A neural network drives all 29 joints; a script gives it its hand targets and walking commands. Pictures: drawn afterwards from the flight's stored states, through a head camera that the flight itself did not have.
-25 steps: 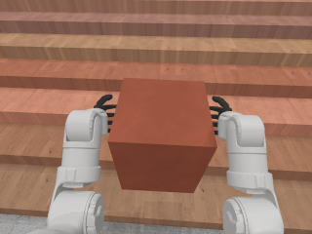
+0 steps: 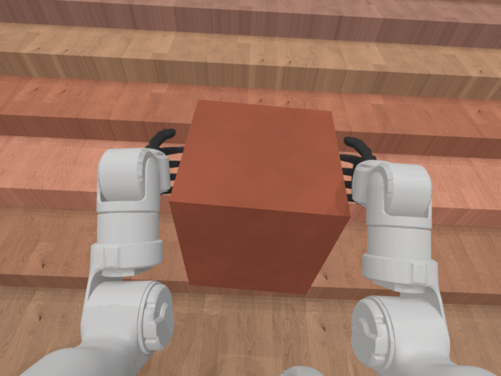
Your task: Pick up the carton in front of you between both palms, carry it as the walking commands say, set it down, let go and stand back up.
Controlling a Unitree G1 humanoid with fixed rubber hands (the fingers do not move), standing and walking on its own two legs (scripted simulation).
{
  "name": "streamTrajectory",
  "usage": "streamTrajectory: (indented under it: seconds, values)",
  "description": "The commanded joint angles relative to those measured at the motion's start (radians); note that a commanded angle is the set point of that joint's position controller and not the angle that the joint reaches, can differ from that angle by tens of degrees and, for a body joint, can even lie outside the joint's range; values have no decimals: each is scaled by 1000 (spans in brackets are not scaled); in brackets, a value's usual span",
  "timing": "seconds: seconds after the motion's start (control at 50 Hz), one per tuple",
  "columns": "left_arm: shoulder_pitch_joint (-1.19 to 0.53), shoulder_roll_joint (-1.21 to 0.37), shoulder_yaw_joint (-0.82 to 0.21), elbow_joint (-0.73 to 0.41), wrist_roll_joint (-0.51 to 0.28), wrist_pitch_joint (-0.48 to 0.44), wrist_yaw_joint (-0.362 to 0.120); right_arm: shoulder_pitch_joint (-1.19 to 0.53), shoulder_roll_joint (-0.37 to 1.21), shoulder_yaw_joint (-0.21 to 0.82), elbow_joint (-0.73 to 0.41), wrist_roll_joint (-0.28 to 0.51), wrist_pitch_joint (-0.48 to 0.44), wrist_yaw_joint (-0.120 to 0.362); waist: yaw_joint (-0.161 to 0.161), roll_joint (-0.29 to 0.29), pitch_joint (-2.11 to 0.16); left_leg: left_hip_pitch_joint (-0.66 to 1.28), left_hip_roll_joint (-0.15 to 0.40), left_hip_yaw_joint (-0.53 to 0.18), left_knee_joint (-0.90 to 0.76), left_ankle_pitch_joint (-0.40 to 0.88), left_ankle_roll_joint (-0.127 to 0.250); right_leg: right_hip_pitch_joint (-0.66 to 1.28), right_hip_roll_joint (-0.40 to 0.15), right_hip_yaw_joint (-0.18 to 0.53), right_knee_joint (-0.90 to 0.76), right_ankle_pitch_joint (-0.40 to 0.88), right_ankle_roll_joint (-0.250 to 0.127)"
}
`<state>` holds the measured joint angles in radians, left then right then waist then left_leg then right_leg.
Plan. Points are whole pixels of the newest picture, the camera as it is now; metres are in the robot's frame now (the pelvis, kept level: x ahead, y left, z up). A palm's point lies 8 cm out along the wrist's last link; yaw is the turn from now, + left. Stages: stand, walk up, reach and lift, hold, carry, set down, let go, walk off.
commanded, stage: carry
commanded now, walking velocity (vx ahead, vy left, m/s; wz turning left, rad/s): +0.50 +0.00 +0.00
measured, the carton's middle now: (255, 203) +0.38 +0.00 +0.07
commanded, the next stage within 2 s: none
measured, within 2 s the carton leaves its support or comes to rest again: neither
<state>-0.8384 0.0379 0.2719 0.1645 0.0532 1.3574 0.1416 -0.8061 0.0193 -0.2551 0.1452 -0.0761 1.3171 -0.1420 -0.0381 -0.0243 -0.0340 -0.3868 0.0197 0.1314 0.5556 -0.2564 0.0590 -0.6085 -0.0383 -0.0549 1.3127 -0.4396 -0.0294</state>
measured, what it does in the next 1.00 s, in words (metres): climbs: right foot 0.11 m higher, then left foot 0.11 m higher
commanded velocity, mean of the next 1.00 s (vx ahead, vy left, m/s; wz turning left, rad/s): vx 0.50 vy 0.00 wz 0.00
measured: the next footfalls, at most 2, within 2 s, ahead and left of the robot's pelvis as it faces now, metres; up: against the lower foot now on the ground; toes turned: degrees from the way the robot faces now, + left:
right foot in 0.28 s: +0.38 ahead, -0.16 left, +0.11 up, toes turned -6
left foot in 0.76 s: +0.66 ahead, +0.06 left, +0.23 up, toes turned +7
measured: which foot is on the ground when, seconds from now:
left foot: down 0.00-0.32, up 0.34-0.74, down 0.76-1.00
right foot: up 0.00-0.26, down 0.28-0.82, up 0.84-1.00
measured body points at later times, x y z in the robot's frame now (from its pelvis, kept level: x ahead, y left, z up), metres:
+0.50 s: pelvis +0.29 -0.08 +0.09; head +0.38 -0.07 +0.53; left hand +0.66 +0.12 +0.21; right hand +0.70 -0.18 +0.21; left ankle +0.23 +0.04 -0.46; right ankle +0.34 -0.15 -0.62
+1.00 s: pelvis +0.59 -0.01 +0.21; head +0.64 -0.02 +0.66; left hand +1.00 +0.08 +0.35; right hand +0.95 -0.22 +0.34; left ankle +0.62 +0.06 -0.51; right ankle +0.56 -0.13 -0.33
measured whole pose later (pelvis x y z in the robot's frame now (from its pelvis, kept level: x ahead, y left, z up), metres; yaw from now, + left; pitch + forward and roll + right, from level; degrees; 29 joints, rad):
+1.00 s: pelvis +0.59 -0.01 +0.21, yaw -1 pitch +3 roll +1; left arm -0.85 0.00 0.33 0.12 0.12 1.37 0.09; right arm -0.82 -0.01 -0.22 0.14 -0.01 1.33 -0.18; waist -0.16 -0.01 0.03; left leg -0.41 -0.01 0.17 0.67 -0.32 0.09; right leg -0.80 0.01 0.02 1.69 -0.28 -0.09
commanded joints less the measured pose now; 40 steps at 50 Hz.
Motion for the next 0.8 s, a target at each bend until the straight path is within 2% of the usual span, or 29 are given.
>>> streamTrajectory:
  seconds: [0.0,0.04,0.1,0.16,0.18,0.2,0.22,0.24,0.26,0.28,0.3,0.32,0.34,0.36,0.38,0.4,0.42,0.46,0.5,0.54,0.58,0.6,0.64,0.66,0.68,0.7,0.74,0.76,0.78]
  values:
    - [-818,-1137,-582,-182,-430,-51,-211,-901,1089,594,-247,504,-21,233,-20,144,-460,571,276,-398,-175,179,172,-348,-31,17,117,60,-1]
    - [-796,-1108,-590,-231,-407,-50,-191,-874,1060,603,-294,509,-16,231,-51,170,-474,669,310,-421,-180,208,223,-516,-35,5,363,-3,-16]
    - [-734,-1054,-594,-243,-361,-42,-176,-814,1018,617,-301,503,-8,234,-82,124,-433,826,356,-457,-176,166,227,-828,-71,65,613,-118,-42]
    - [-693,-1015,-606,-206,-323,-40,-178,-796,1007,643,-272,505,-5,254,-53,93,-321,668,266,-330,-263,117,148,-783,-97,-1,404,-101,-30]
    - [-673,-1012,-607,-184,-316,-41,-180,-777,1013,647,-249,505,-4,262,-30,86,-307,532,227,-261,-320,185,132,-602,-105,-33,204,-79,-26]
    - [-660,-1010,-612,-163,-309,-42,-181,-770,1018,650,-226,513,-2,269,-30,119,-284,399,194,-174,-408,282,126,-390,-89,-90,-30,-28,-36]
    - [-652,-1017,-619,-156,-311,-44,-182,-782,1029,651,-220,515,-2,276,1,192,-319,264,159,-60,-380,656,116,-104,-31,-145,-181,96,-58]
    - [-659,-1036,-626,-150,-319,-49,-184,-779,1032,649,-213,513,0,281,46,276,-390,304,169,-10,-263,1142,107,24,48,-208,-196,174,-84]
    - [-665,-1047,-627,-162,-328,-56,-186,-791,1036,649,-221,510,-1,283,122,317,-492,363,181,3,-67,1420,77,159,97,-236,-264,202,-95]
    - [-677,-1064,-638,-190,-342,-66,-188,-816,1039,653,-239,508,-4,282,224,225,-600,409,142,39,238,1419,28,361,141,-267,-502,315,-77]
    - [-685,-1068,-655,-216,-358,-75,-189,-817,1040,648,-253,492,-7,275,244,36,-722,226,65,-61,563,940,-43,709,60,-65,-689,473,-109]
    - [-616,-1096,-678,-227,-399,-79,-198,-714,1028,639,-265,452,-12,265,171,-223,-738,-182,-105,-124,926,-33,-49,881,-204,530,-883,561,-242]
    - [-694,-1128,-710,-284,-441,-87,-207,-716,999,606,-243,424,-14,251,166,-253,-877,-229,-144,-360,1254,-54,-30,937,-321,700,-804,940,-332]
    - [-750,-1136,-721,-332,-472,-92,-213,-721,982,597,-267,400,-16,238,147,-111,-853,-289,-99,-376,1295,-26,-5,930,-292,626,-693,957,-311]
    - [-795,-1137,-740,-401,-499,-98,-216,-714,975,588,-287,382,-20,230,139,-85,-725,-396,-66,-300,1277,-50,5,861,-276,560,-723,814,-276]
    - [-839,-1137,-746,-442,-511,-100,-219,-729,954,582,-320,359,-24,220,133,-62,-661,-491,-30,-275,1245,-61,25,835,-248,534,-751,524,-230]
    - [-848,-1152,-754,-464,-527,-93,-223,-725,928,578,-337,351,-21,211,135,-69,-602,-537,-10,-261,1215,-58,46,805,-235,506,-784,402,-207]
    - [-839,-1123,-765,-477,-550,-82,-232,-694,894,588,-344,326,-20,195,133,-32,-555,-605,14,-221,1157,-98,54,820,-234,464,-830,368,-208]
    - [-822,-1093,-761,-460,-551,-66,-240,-649,866,593,-321,300,-15,184,137,26,-511,-625,29,-163,1018,-165,37,807,-249,405,-867,505,-231]
    - [-787,-1055,-739,-389,-539,-43,-251,-616,845,590,-269,280,-1,180,158,-54,-513,-762,26,-103,1159,-181,50,897,-271,374,-873,657,-264]
    - [-754,-1034,-704,-290,-522,-25,-268,-614,828,575,-199,265,15,179,184,-66,-465,-1009,53,-129,1341,-283,67,1023,-305,406,-901,556,-278]
    - [-756,-1034,-692,-248,-523,-20,-278,-617,822,566,-165,254,20,181,158,-39,-429,-1025,70,-128,1296,-308,74,987,-273,374,-922,475,-246]
    - [-795,-1035,-659,-184,-525,-10,-296,-658,813,546,-106,255,27,183,135,5,-301,-952,82,-27,1122,-211,43,806,-220,265,-1030,388,-214]
    - [-812,-1037,-637,-149,-522,-4,-301,-680,818,540,-79,263,31,183,112,-21,-265,-770,94,-13,944,-185,43,652,-191,204,-1115,425,-201]
    - [-821,-1038,-615,-119,-516,1,-303,-701,837,535,-51,276,36,182,101,-64,-262,-561,66,53,779,-125,40,523,-150,74,-1159,565,-187]
    - [-822,-1040,-589,-80,-510,6,-305,-704,857,530,-24,291,41,181,70,-147,-289,-341,36,89,664,-28,62,431,-127,-35,-1145,810,-168]
    - [-791,-1057,-533,0,-479,9,-304,-711,914,520,34,328,46,186,-2,-239,-384,-158,-56,158,549,43,91,530,-149,-101,-961,1481,-142]
    - [-786,-1068,-514,12,-461,9,-301,-736,955,523,44,352,43,192,-48,-197,-444,-78,-132,215,425,-17,82,610,-123,-114,-749,1654,-120]
    - [-804,-1077,-501,16,-439,5,-295,-759,999,532,43,373,37,200,-130,-97,-571,198,-110,149,171,247,69,566,-77,-131,-420,1610,-44]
